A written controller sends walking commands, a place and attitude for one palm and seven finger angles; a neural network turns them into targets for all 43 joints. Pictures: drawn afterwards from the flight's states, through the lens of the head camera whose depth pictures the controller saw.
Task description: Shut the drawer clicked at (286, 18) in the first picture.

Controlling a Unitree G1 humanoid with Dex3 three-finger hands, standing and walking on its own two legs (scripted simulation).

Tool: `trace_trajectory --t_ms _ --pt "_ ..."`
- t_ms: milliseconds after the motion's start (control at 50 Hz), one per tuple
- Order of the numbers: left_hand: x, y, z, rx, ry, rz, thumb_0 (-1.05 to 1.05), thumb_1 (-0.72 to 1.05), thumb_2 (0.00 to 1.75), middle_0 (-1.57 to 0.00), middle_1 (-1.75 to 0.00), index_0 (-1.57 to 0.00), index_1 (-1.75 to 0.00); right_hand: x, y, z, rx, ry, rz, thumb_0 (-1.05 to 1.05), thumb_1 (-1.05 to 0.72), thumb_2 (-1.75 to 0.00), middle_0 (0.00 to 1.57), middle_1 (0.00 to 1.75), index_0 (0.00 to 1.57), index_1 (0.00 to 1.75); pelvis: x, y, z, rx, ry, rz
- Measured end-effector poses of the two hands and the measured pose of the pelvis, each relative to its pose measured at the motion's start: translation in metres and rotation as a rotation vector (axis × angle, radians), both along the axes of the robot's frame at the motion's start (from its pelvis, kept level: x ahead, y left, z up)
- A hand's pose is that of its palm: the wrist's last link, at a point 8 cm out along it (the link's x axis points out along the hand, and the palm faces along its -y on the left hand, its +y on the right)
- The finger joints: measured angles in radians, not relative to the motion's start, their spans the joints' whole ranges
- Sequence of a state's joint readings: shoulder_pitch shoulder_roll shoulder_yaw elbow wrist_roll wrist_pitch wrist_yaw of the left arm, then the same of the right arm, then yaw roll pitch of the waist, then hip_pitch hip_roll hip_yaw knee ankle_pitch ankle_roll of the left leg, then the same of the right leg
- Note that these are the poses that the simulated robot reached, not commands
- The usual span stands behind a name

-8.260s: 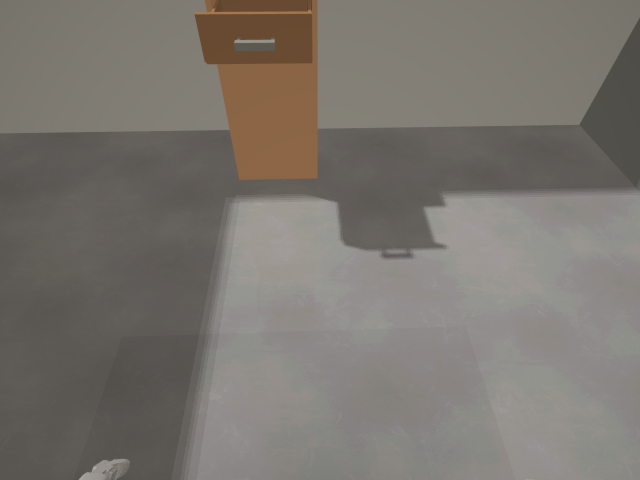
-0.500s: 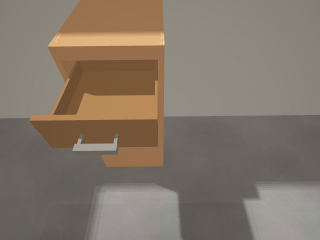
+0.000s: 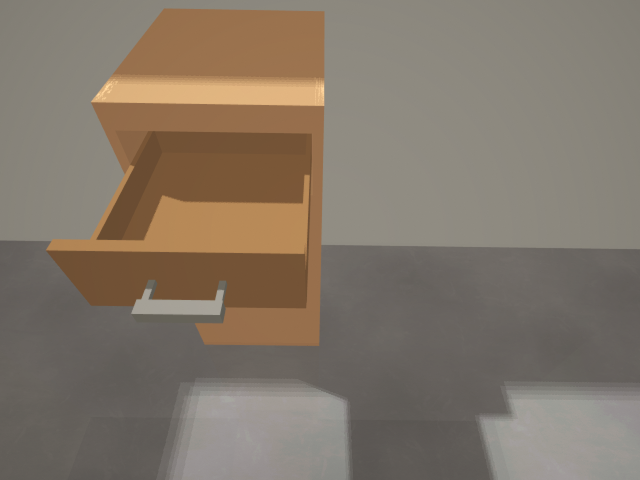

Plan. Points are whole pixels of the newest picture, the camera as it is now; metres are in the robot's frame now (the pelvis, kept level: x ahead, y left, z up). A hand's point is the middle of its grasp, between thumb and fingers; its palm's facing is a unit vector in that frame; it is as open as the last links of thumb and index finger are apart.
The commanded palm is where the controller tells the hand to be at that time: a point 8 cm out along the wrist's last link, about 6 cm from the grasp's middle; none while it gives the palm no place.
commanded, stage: raise the hand and make a fist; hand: left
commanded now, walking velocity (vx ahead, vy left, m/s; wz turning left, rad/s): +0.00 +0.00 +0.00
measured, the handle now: (183, 298) +0.35 +0.22 +0.00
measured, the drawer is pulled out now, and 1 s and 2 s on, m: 0.28 0.28 0.28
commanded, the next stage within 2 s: bring the fist close to the handle in 1.98 s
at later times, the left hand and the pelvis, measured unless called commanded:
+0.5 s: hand out of the picture +0.13 +0.16 -0.04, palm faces +0.07 -1.00 +0.01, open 5.9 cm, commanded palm +0.11 +0.22 -0.02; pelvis -0.04 -0.02 -0.07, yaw +3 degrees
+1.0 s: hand (165, 450) +0.15 +0.18 +0.03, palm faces +0.06 -1.00 -0.05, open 3.5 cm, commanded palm +0.11 +0.22 +0.04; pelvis -0.04 +0.00 -0.05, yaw +3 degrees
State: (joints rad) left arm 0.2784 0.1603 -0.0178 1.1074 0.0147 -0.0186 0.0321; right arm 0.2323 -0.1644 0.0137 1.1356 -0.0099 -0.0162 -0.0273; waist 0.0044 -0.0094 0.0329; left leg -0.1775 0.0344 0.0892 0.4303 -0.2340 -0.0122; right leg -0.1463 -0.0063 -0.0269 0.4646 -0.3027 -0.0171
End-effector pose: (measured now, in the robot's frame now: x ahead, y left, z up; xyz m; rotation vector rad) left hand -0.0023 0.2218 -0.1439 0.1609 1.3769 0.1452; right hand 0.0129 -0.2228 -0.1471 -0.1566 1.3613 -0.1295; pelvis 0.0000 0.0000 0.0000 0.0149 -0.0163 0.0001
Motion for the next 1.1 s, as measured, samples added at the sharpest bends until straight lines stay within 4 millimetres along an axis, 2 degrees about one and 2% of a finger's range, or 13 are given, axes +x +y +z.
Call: trace_trajectory --t_ms 100,120,180,240,300,380,500,600,720,800,900,1000,1100 --pt "0.004 -0.001 0.001 0.011 -0.012 0.0 0.0 0.91 0.9 -0.2 -0.3 -0.2 -0.3 0.003 -0.004 -0.001 -0.001 -0.001 0.002 0.0 -0.92 -0.9 0.2 0.3 0.2 0.3 0.001 -0.003 0.0 -0.006 0.003 0.004" --pt "0.013 0.001 0.006 0.015 -0.061 0.049 0.01 0.92 0.9 -0.2 -0.3 -0.2 -0.3 0.007 -0.006 0.001 -0.006 -0.034 -0.003 0.0 -0.92 -0.9 0.2 0.3 0.2 0.3 0.0 -0.003 -0.001 -0.01 0.003 0.006" --pt "0.067 0.014 0.059 0.088 -0.466 0.102 0.02 0.94 0.9 -0.21 -0.31 -0.21 -0.32 0.031 -0.013 0.011 -0.04 -0.25 0.002 0.01 -0.92 -0.9 0.2 0.3 0.2 0.3 -0.002 -0.003 -0.004 0.002 0.007 0.022" --pt "0.121 0.012 0.116 0.09 -0.86 0.087 0.02 0.94 0.9 -0.23 -0.34 -0.23 -0.34 0.065 -0.02 0.019 -0.052 -0.448 0.035 0.01 -0.91 -0.9 0.2 0.3 0.2 0.3 -0.009 -0.002 -0.01 -0.001 0.036 0.058" --pt "0.151 -0.001 0.149 0.005 -1.184 0.023 0.02 0.94 0.9 -0.27 -0.38 -0.27 -0.38 0.101 -0.028 0.029 -0.061 -0.619 0.067 0.01 -0.91 -0.9 0.2 0.3 0.2 0.3 -0.019 -0.005 -0.023 0.001 0.095 0.052" --pt "0.148 -0.023 0.146 -0.134 -1.411 -0.129 0.01 0.92 0.9 -0.33 -0.45 -0.33 -0.45 0.144 -0.035 0.042 -0.073 -0.801 0.127 0.01 -0.91 -0.9 0.2 0.3 0.2 0.3 -0.033 -0.01 -0.048 0.005 0.161 0.039" --pt "0.106 -0.014 0.108 -0.131 -1.287 -0.07 0.01 0.91 0.9 -0.45 -0.58 -0.45 -0.58 0.182 -0.027 0.051 -0.08 -0.925 0.188 0.01 -0.91 -0.9 0.2 0.3 0.2 0.3 -0.042 -0.016 -0.073 -0.005 0.177 0.054" --pt "0.093 0.001 0.125 -0.03 -1.35 -0.053 0.02 0.9 0.9 -0.55 -0.68 -0.55 -0.68 0.179 -0.006 0.039 -0.044 -0.909 0.238 0.01 -0.91 -0.9 0.2 0.3 0.2 0.3 -0.045 -0.018 -0.078 -0.036 0.175 0.077" --pt "0.122 -0.006 0.147 -0.114 -1.396 -0.165 0.01 0.9 0.9 -0.66 -0.81 -0.67 -0.81 0.141 0.013 0.014 0.022 -0.793 0.209 0.01 -0.9 -0.9 0.2 0.3 0.2 0.3 -0.05 -0.015 -0.073 -0.052 0.165 0.081" --pt "0.135 -0.006 0.15 -0.141 -1.316 -0.165 0.01 0.9 0.9 -0.74 -0.9 -0.75 -0.9 0.112 0.013 0.009 0.027 -0.717 0.137 0.01 -0.9 -0.9 0.2 0.3 0.21 0.3 -0.048 -0.011 -0.063 -0.041 0.156 0.066" --pt "0.132 0.004 0.163 -0.089 -1.314 -0.122 0.01 0.9 0.9 -0.84 -1.01 -0.84 -1.01 0.091 0.002 0.013 -0.011 -0.674 0.089 0.01 -0.9 -0.9 0.2 0.3 0.2 0.3 -0.043 -0.004 -0.054 -0.033 0.146 0.052" --pt "0.127 0.006 0.175 -0.077 -1.351 -0.126 0.01 0.9 0.9 -0.94 -1.11 -0.94 -1.12 0.093 -0.008 0.021 -0.057 -0.684 0.11 0.01 -0.9 -0.9 0.2 0.3 0.2 0.3 -0.04 0.003 -0.051 -0.036 0.139 0.056" --pt "0.127 0.004 0.183 -0.088 -1.369 -0.135 0.01 0.9 0.9 -1.04 -1.22 -1.04 -1.22 0.113 -0.006 0.034 -0.071 -0.744 0.133 0.01 -0.9 -0.9 0.2 0.3 0.2 0.3 -0.036 0.008 -0.049 -0.037 0.129 0.058"
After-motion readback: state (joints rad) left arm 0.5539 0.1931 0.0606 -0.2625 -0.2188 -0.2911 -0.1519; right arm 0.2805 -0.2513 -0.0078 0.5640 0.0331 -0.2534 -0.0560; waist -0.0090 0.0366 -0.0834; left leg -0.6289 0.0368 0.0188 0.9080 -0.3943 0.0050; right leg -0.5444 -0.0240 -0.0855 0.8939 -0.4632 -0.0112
